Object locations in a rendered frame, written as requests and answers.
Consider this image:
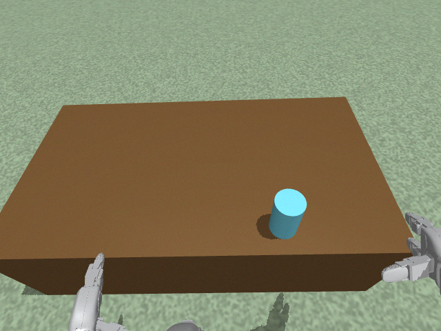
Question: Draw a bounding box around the left robot hand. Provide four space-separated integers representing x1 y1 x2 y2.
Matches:
68 253 129 331

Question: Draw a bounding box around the can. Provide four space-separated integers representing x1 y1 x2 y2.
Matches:
269 189 307 239

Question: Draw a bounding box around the right robot hand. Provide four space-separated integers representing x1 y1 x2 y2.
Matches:
381 212 441 282

